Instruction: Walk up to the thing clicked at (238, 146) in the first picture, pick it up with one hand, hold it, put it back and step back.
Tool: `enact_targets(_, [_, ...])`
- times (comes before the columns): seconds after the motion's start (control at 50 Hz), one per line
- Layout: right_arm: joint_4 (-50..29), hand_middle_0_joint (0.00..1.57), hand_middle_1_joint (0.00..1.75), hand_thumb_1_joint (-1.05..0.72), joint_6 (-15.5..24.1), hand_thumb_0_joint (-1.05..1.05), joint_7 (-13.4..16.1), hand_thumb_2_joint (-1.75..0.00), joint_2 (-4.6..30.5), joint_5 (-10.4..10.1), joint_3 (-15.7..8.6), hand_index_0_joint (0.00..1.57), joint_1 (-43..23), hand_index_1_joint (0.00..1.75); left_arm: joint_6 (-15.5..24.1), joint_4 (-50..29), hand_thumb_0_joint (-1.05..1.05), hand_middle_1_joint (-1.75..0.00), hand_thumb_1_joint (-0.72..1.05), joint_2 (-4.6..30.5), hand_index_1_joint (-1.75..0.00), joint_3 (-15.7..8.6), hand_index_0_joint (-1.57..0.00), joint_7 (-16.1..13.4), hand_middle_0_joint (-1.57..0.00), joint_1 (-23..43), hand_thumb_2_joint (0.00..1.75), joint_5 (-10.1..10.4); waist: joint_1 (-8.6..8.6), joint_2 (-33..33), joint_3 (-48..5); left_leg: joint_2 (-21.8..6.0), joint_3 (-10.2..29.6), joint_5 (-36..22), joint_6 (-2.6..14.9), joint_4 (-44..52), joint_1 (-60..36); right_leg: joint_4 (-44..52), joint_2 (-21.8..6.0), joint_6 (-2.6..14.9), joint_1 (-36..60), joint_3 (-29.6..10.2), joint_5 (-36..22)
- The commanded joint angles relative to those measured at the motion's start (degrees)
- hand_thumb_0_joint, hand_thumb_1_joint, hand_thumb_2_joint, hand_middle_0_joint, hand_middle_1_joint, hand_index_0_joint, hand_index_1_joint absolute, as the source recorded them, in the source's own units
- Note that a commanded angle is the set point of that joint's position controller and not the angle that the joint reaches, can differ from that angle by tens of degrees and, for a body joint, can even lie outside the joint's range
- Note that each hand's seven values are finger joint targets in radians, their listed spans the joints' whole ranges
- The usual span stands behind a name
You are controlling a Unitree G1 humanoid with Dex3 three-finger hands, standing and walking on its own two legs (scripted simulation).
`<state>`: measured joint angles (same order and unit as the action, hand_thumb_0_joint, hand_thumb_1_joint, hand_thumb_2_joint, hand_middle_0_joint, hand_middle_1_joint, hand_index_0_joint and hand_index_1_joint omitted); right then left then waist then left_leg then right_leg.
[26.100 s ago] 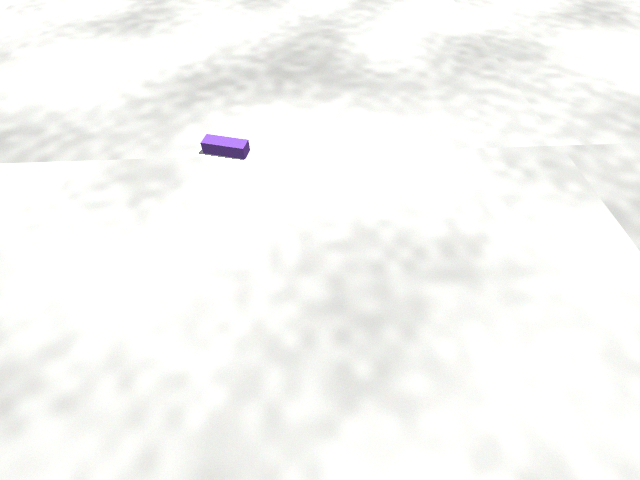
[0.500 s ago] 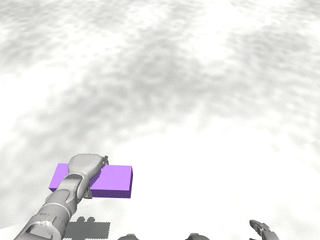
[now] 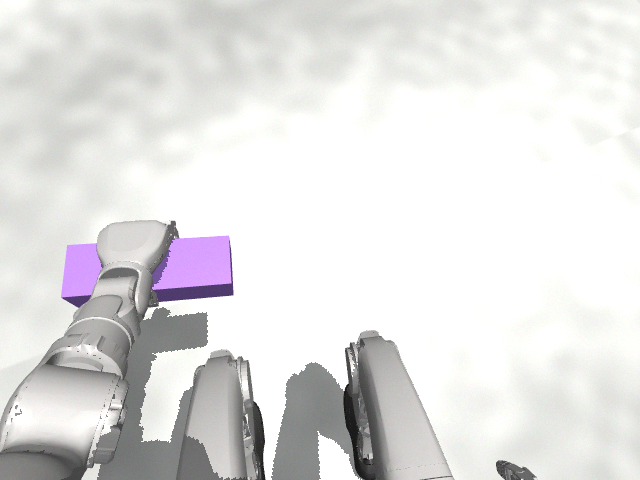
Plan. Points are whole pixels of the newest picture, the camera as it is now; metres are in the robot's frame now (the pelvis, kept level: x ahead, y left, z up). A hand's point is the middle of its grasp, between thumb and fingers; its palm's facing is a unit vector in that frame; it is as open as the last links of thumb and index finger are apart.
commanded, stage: crouch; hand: left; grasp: from above
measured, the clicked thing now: (155, 271) +0.42 +0.21 -0.18
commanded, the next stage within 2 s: lower in 1.16 s
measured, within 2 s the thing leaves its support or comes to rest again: neither
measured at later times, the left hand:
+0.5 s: hand (178, 273) +0.45 +0.21 -0.31, palm faces -0.47 +0.00 -0.88, open 10.6 cm
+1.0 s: hand (189, 274) +0.46 +0.20 -0.37, palm faces -0.48 +0.00 -0.88, open 10.6 cm
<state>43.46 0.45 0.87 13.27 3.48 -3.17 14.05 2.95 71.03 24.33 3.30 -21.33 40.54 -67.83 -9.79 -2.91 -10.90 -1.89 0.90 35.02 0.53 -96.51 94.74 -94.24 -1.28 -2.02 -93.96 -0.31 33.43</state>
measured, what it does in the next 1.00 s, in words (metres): lowers itself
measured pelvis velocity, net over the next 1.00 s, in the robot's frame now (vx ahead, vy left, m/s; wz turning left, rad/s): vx -0.02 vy -0.01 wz -0.06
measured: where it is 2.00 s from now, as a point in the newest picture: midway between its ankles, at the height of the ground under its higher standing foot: (308, 457)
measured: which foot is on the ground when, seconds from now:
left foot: down 0.00-1.00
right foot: down 0.00-1.00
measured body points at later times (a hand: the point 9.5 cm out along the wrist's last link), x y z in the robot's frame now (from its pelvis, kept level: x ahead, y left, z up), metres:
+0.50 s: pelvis -0.01 -0.01 -0.13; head +0.23 +0.03 +0.25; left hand +0.47 +0.20 -0.26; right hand +0.04 -0.29 -0.25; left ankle +0.06 +0.12 -0.51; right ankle +0.07 -0.14 -0.51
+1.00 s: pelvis -0.02 -0.01 -0.19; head +0.23 +0.03 +0.18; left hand +0.49 +0.20 -0.32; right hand -0.02 -0.28 -0.30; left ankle +0.06 +0.12 -0.51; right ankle +0.07 -0.14 -0.51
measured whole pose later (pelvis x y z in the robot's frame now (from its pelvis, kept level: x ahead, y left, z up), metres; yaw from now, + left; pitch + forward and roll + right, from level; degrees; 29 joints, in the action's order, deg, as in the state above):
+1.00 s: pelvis -0.02 -0.01 -0.19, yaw -3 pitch +36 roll -6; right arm 42.8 3.7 -7.0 15.0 8.4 2.3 11.2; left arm 8.7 85.2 36.7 -3.4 -23.6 57.8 -73.3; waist -16.1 -0.5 -2.9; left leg -1.3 5.9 39.6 -0.5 -132.6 129.5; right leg -128.4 -0.4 -2.0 -127.2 2.1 37.4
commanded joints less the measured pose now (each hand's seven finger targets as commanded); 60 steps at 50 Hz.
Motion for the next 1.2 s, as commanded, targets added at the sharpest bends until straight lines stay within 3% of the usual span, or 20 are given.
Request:
enact_targets(0.0, [-3.3,0.2,0.3,-0.89,2.6,0.0,0.3,-0.9,12.4,0.5,-3.8,0.2,6.6,0.3,1.6,-9.9,0.0,-0.73,0.7,16.2,-0.74,-3.9,-1.06,-2.5,-1.06,23.5,0.96,-0.6,-0.42,-5.6,-35.7,2.3,1.7,-6.7,0.1,6.6,-19.1,5.2,1.4,4.38,9.2,3.5,-6.1])
enact_targets(0.04, [-2.7,0.2,0.3,-0.89,3.0,0.0,-0.4,-0.9,12.4,0.8,-3.5,0.2,7.0,0.3,2.6,-10.5,0.0,-0.76,0.72,14.4,-0.77,-3.3,-1.07,-2.6,-1.07,25.5,1.0,-0.7,-1.01,-7.0,-37.6,2.3,1.8,-9.0,0.22,3.5,-18.9,3.0,1.5,4.41,5.6,3.9,-7.5])
enact_targets(0.06, [-2.9,0.2,0.3,-0.89,3.1,0.0,-0.6,-0.9,12.6,0.9,-3.6,0.2,7.2,0.3,3.2,-11.5,0.0,-0.74,0.72,16.5,-0.76,-3.9,-1.08,-3.1,-1.09,27.3,1.0,-1.4,-1.1,-8.0,-39.1,2.3,1.9,-8.0,-0.04,3.1,-18.5,1.8,1.6,4.54,5.4,4.1,-6.8])
enact_targets(0.08, [-2.7,0.2,0.3,-0.9,3.3,0.0,-1.1,-0.9,12.5,1.2,-3.3,0.2,7.8,0.3,3.5,-8.8,0.0,-0.77,0.74,16.1,-0.78,-4.1,-1.09,-3.3,-1.09,26.0,1.02,-1.5,-1.7,-7.3,-37.6,2.3,2.1,-8.1,-0.01,2.0,-17.3,1.0,1.4,4.33,4.6,4.2,-7.1])
enact_targets(0.12, [-2.3,0.2,0.3,-0.9,3.6,0.0,-1.7,-0.9,12.7,1.6,-3.3,0.2,8.2,0.3,3.7,-9.7,0.0,-0.78,0.72,17.3,-0.79,-5.0,-1.08,-4.2,-1.09,27.5,1.04,-2.0,-1.3,-8.8,-40.4,2.3,2.1,-10.3,-0.08,-0.4,-17.5,-1.4,1.2,4.36,2.8,4.3,-8.6])
enact_targets(0.2, [-1.9,0.2,0.3,-0.9,4.0,0.0,-2.9,-0.9,12.8,2.5,-3.0,0.2,8.8,0.3,3.5,-8.4,0.0,-0.76,0.73,16.2,-0.77,-4.8,-1.09,-5.5,-1.1,30.2,1.02,-2.8,-2.47,-11.0,-42.5,2.3,1.5,-15.0,-0.01,-5.4,-17.0,-4.9,1.2,4.11,0.2,4.6,-12.3])
enact_targets(0.36, [-2.0,0.2,0.3,-0.91,3.8,0.0,-4.3,-0.9,12.8,3.2,-2.4,0.2,8.9,0.3,2.9,-5.3,0.0,-0.8,0.71,20.1,-0.81,-6.6,-1.07,-5.7,-1.08,34.1,1.07,-2.9,-3.29,-10.7,-41.7,2.2,0.3,-11.8,0.49,-11.3,-9.5,-9.5,1.4,3.82,-1.3,4.7,-11.9])
enact_targets(0.44, [-2.3,0.2,0.3,-0.9,3.5,0.0,-4.8,-0.9,13.0,3.2,-2.1,0.2,8.5,0.3,3.0,-3.4,0.0,-0.79,0.73,21.0,-0.79,-6.7,-1.08,-5.2,-1.08,34.0,1.03,-3.1,-3.31,-12.3,-39.8,2.2,0.2,-10.6,0.28,-12.8,-6.4,-11.9,1.6,4.08,-3.7,5.1,-10.8])
enact_targets(0.46, [-2.2,0.2,0.3,-0.9,3.7,0.0,-5.0,-0.9,13.3,3.5,-2.2,0.2,8.9,0.3,3.1,-2.7,0.0,-0.81,0.74,19.5,-0.81,-6.2,-1.08,-4.8,-1.08,34.1,1.05,-3.0,-4.07,-12.9,-39.0,2.1,0.6,-10.2,0.07,-12.9,-6.9,-12.6,1.4,4.16,-5.2,5.4,-10.2])
enact_targets(0.52, [-2.2,0.2,0.3,-0.91,3.5,0.0,-5.2,-0.9,13.4,3.4,-1.9,0.2,8.7,0.3,3.5,-2.6,0.0,-0.79,0.7,19.9,-0.8,-5.6,-1.06,-4.3,-1.07,36.7,1.03,-3.0,-4.84,-13.1,-38.5,2.1,0.4,-9.8,0.27,-15.0,-5.2,-13.8,1.8,4.13,-6.4,5.6,-10.0])
enact_targets(0.56, [-2.3,0.2,0.3,-0.91,3.5,0.0,-5.6,-0.9,13.9,3.4,-1.8,0.2,9.3,0.3,3.8,-1.6,0.0,-0.81,0.7,22.7,-0.81,-7.0,-1.05,-4.2,-1.06,36.0,1.05,-2.8,-4.79,-11.3,-38.7,2.2,0.1,-9.8,0.66,-16.1,-2.5,-14.3,1.8,3.74,-4.7,5.5,-10.8])
enact_targets(0.64, [-2.1,0.2,0.3,-0.91,3.3,0.0,-6.1,-0.9,13.7,3.7,-1.2,0.2,9.7,0.3,4.6,-0.3,0.0,-0.8,0.69,22.3,-0.8,-6.6,-1.05,-3.7,-1.05,36.6,1.01,-3.2,-5.4,-12.3,-38.1,2.2,0.1,-9.9,0.46,-17.6,-1.4,-16.1,2.1,3.89,-5.8,5.7,-10.7])
enact_targets(0.72, [-1.7,0.2,0.3,-0.91,3.3,0.0,-6.4,-0.9,14.2,3.8,-0.8,0.2,9.6,0.3,5.2,1.0,0.0,-0.8,0.71,24.4,-0.8,-7.3,-1.06,-4.1,-1.06,37.1,1.02,-3.6,-5.08,-12.9,-37.9,2.2,-0.1,-9.0,0.57,-19.3,0.3,-17.7,2.2,3.99,-7.3,6.0,-9.9])
enact_targets(0.8, [-1.3,0.2,0.3,-0.91,3.4,0.0,-6.6,-0.9,14.7,4.2,-0.1,0.2,10.0,0.3,5.7,2.3,0.0,-0.79,0.72,25.4,-0.79,-7.8,-1.07,-4.7,-1.08,38.7,1.0,-4.1,-5.99,-13.1,-35.5,2.2,0.0,-7.8,0.66,-20.7,2.4,-19.0,2.2,3.92,-9.4,6.5,-9.0])
enact_targets(0.92, [-1.1,0.2,0.3,-0.9,3.7,0.0,-6.9,-0.9,15.6,4.6,0.7,0.2,9.5,0.3,6.1,2.4,0.0,-0.79,0.73,27.7,-0.79,-8.2,-1.07,-5.7,-1.07,42.1,0.99,-4.6,-6.53,-14.8,-37.0,2.1,0.1,-6.9,0.66,-22.7,3.2,-21.1,2.6,4.03,-10.9,7.2,-8.4])
enact_targets(0.96, [-1.0,0.2,0.3,-0.9,3.8,0.0,-7.1,-0.9,15.3,4.9,1.3,0.2,9.6,0.3,5.9,4.2,0.0,-0.8,0.74,26.5,-0.79,-7.6,-1.07,-6.0,-1.06,40.7,0.96,-4.5,-6.88,-14.7,-34.8,2.2,0.1,-5.7,0.62,-23.0,5.1,-21.5,2.6,4.0,-11.2,7.4,-7.4])
enact_targets(1.04, [-0.7,0.2,0.3,-0.9,3.9,0.0,-7.0,-0.9,16.0,5.0,1.8,0.2,9.6,0.3,5.7,3.9,0.0,-0.8,0.73,27.9,-0.8,-8.1,-1.07,-6.4,-1.07,42.3,1.0,-4.7,-6.82,-15.8,-35.1,2.2,0.5,-5.8,0.56,-23.6,5.0,-22.6,2.6,4.11,-13.1,7.9,-7.4])
enact_targets(1.1, [-0.7,0.2,0.3,-0.91,4.2,0.0,-7.3,-0.9,16.4,5.1,2.2,0.2,10.0,0.3,5.6,5.5,0.0,-0.8,0.73,27.5,-0.8,-7.4,-1.06,-6.0,-1.07,42.6,0.99,-4.7,-8.3,-14.7,-33.9,2.1,0.6,-5.6,0.78,-24.9,6.8,-23.2,2.8,3.93,-12.8,8.2,-7.7])
enact_targets(1.14, [-0.8,0.2,0.3,-0.91,4.3,0.0,-7.5,-0.9,16.3,5.2,2.5,0.2,10.0,0.3,5.5,6.4,0.0,-0.81,0.71,27.6,-0.81,-7.3,-1.06,-5.6,-1.06,40.7,0.98,-4.5,-7.77,-15.0,-32.8,2.2,0.5,-6.0,0.66,-25.1,6.9,-23.6,2.7,3.95,-12.6,8.3,-7.9])
enact_targets(1.18, [-1.1,0.2,0.3,-0.91,4.2,0.0,-7.5,-0.9,16.8,5.1,2.5,0.2,9.8,0.3,5.7,3.3,0.0,-0.79,0.72,30.2,-0.8,-8.3,-1.06,-5.8,-1.06,43.5,0.98,-4.3,-7.31,-15.2,-36.7,2.0,0.4,-6.9,0.91,-26.2,6.7,-23.6,3.0,3.76,-10.9,8.2,-9.2])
